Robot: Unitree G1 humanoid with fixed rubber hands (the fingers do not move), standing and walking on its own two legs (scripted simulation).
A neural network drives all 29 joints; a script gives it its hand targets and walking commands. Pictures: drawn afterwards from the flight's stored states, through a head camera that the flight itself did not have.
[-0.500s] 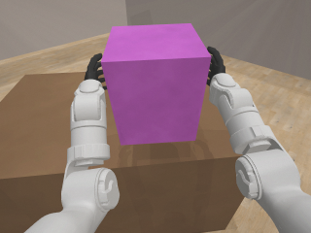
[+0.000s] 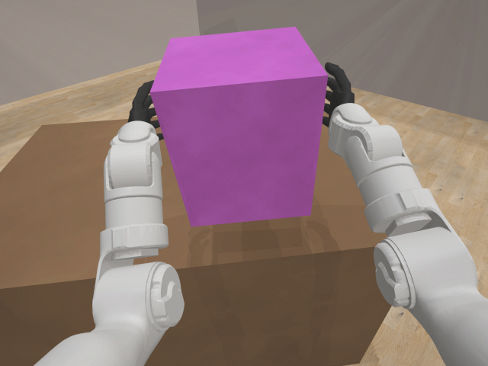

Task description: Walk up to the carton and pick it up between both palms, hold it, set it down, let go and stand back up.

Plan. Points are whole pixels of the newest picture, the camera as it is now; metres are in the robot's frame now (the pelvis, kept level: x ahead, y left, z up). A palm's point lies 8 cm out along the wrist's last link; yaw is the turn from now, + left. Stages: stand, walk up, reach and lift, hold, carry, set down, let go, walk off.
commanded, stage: reach and lift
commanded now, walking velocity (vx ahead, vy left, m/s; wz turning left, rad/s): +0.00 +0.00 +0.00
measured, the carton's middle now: (242, 129) +0.42 -0.01 +0.23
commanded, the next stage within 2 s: hold in 0.18 s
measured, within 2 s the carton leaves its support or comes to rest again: neither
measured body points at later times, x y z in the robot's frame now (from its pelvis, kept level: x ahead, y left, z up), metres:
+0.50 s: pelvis +0.00 -0.01 +0.00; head -0.09 +0.01 +0.44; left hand +0.38 +0.15 +0.29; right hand +0.39 -0.15 +0.31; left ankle +0.01 +0.12 -0.75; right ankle +0.02 -0.13 -0.75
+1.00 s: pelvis +0.00 -0.02 +0.00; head -0.09 -0.01 +0.44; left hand +0.39 +0.15 +0.31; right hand +0.39 -0.15 +0.33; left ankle +0.01 +0.12 -0.75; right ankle +0.02 -0.13 -0.75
